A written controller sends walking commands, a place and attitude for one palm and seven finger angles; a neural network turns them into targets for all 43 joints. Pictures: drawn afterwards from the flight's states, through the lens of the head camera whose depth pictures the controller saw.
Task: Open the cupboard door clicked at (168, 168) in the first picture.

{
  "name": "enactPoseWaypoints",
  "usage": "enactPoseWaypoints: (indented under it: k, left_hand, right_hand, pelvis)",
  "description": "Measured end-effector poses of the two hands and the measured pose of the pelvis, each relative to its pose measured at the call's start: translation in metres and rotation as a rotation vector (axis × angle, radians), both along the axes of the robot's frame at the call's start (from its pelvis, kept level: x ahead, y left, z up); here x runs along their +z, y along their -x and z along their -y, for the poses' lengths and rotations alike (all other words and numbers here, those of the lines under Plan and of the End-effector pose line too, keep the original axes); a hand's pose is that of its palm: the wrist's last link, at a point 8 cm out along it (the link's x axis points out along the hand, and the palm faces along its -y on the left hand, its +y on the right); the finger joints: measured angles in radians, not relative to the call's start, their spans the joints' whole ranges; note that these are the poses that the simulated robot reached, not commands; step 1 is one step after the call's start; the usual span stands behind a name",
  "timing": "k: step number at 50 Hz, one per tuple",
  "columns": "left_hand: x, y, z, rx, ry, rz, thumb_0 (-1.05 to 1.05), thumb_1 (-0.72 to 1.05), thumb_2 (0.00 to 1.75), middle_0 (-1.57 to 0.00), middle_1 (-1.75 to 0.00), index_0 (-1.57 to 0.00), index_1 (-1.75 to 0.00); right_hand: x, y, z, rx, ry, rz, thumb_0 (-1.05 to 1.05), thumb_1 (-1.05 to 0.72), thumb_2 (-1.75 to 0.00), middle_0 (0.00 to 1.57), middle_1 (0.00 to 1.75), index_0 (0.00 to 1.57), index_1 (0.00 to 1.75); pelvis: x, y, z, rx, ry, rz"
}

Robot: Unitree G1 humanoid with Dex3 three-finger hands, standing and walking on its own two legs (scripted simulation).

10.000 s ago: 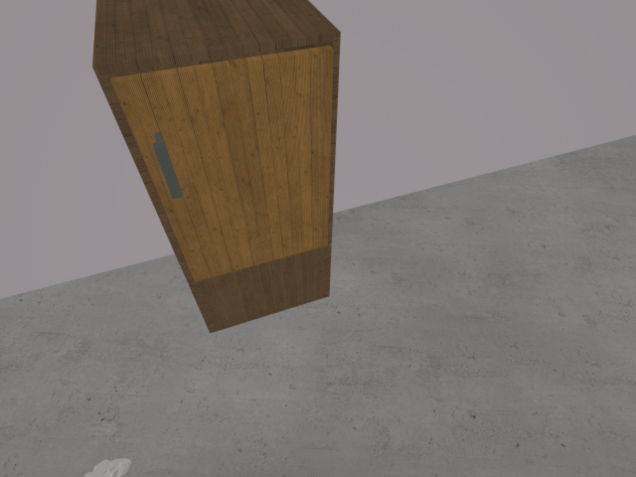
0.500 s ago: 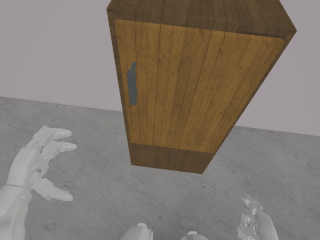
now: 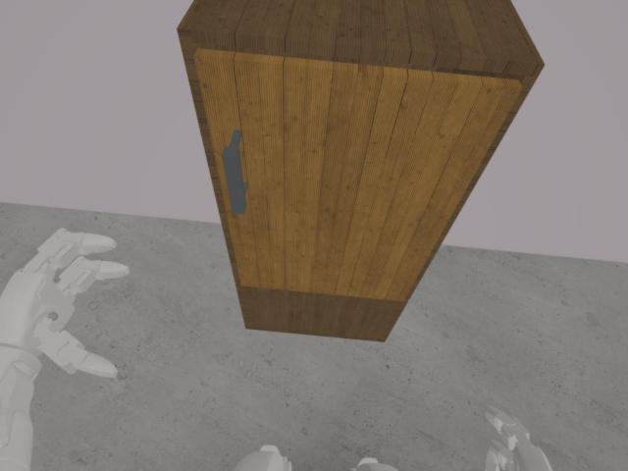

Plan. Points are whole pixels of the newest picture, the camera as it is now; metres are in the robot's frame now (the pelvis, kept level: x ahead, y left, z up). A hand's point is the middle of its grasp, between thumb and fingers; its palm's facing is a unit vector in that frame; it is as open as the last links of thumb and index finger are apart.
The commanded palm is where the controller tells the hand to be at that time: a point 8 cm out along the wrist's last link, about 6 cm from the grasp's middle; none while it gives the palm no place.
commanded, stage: raise the hand with hooked fingers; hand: left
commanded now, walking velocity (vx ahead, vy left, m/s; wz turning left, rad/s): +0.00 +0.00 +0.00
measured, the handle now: (237, 173) +0.53 +0.15 +0.04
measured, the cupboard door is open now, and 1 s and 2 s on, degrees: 0 0 0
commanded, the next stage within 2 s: move the hooked fingers beside the handle in 0.24 s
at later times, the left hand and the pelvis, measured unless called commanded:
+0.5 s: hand (122, 297) +0.30 +0.25 +0.05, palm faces -0.03 -1.00 -0.04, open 14.0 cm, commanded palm +0.29 +0.30 +0.06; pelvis +0.01 -0.03 +0.00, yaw +0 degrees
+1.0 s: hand (149, 253) +0.37 +0.23 +0.05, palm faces -0.07 -1.00 -0.02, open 14.0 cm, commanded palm +0.35 +0.28 +0.05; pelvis +0.01 -0.01 +0.00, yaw -1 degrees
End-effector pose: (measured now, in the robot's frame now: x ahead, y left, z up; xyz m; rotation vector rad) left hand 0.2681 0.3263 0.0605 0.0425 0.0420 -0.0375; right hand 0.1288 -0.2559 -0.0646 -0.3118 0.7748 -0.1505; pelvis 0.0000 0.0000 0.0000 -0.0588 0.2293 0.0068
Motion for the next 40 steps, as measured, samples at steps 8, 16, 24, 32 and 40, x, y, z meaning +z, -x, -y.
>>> enactPoseWaypoints:
  k: [8,16,24,32,40]
  left_hand:
    - [-0.004,0.002,0.015,-0.003,-0.012,-0.017,-0.01,-0.50,0.30,-0.30,-1.20,-0.30,-1.20]
    - [0.002,-0.001,0.021,0.014,-0.004,0.007,-0.01,-0.50,0.30,-0.31,-1.20,-0.30,-1.20]
    - [-0.004,-0.011,0.026,0.008,0.002,-0.021,-0.01,-0.50,0.30,-0.31,-1.20,-0.30,-1.20]
    - [-0.005,-0.041,0.028,-0.006,0.006,0.004,-0.01,-0.50,0.30,-0.30,-1.20,-0.30,-1.20]
    - [-0.007,-0.067,0.029,-0.016,0.019,-0.018,-0.01,-0.50,0.30,-0.30,-1.20,-0.30,-1.20]
  right_hand:
    - [-0.004,-0.012,0.007,0.014,-0.018,0.010,0.01,-0.90,-0.89,0.21,0.30,0.21,0.30]
    - [-0.006,-0.025,0.011,0.021,-0.034,0.034,0.01,-0.90,-0.89,0.21,0.30,0.21,0.30]
    - [-0.010,-0.026,0.017,0.019,-0.028,0.023,0.01,-0.90,-0.89,0.21,0.30,0.21,0.30]
    - [-0.018,-0.011,0.025,-0.015,-0.009,-0.040,0.01,-0.90,-0.89,0.21,0.30,0.21,0.30]
    - [-0.020,0.009,0.025,-0.071,-0.008,-0.100,0.01,-0.90,-0.89,0.21,0.30,0.21,0.30]
  pelvis:
    - [-0.001,-0.003,0.012,0.003,-0.004,-0.006]
    - [-0.002,-0.006,0.021,0.006,-0.009,-0.006]
    - [-0.004,-0.006,0.026,0.005,-0.013,-0.014]
    - [-0.007,-0.005,0.026,0.002,-0.011,-0.028]
    - [-0.005,-0.010,0.020,-0.013,-0.012,-0.045]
